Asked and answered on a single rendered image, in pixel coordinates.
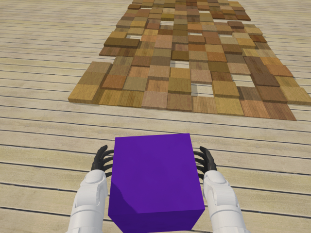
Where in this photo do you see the robot right forearm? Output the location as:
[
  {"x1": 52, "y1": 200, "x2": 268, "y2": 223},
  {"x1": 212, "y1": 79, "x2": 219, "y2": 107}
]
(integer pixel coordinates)
[{"x1": 203, "y1": 170, "x2": 251, "y2": 233}]

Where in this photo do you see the left robot hand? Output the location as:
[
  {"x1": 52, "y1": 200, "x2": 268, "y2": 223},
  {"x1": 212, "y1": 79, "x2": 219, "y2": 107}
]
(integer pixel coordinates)
[{"x1": 91, "y1": 145, "x2": 114, "y2": 178}]

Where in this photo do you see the right robot hand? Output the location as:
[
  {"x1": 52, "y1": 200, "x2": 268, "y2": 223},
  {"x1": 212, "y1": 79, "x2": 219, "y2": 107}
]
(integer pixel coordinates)
[{"x1": 193, "y1": 146, "x2": 217, "y2": 180}]

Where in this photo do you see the carton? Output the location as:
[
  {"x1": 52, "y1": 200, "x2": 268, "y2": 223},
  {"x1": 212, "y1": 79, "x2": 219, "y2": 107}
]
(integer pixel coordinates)
[{"x1": 108, "y1": 133, "x2": 205, "y2": 233}]

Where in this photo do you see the robot left forearm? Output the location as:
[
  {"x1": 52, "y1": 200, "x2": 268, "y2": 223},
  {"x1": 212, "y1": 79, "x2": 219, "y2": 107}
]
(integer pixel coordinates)
[{"x1": 65, "y1": 169, "x2": 108, "y2": 233}]

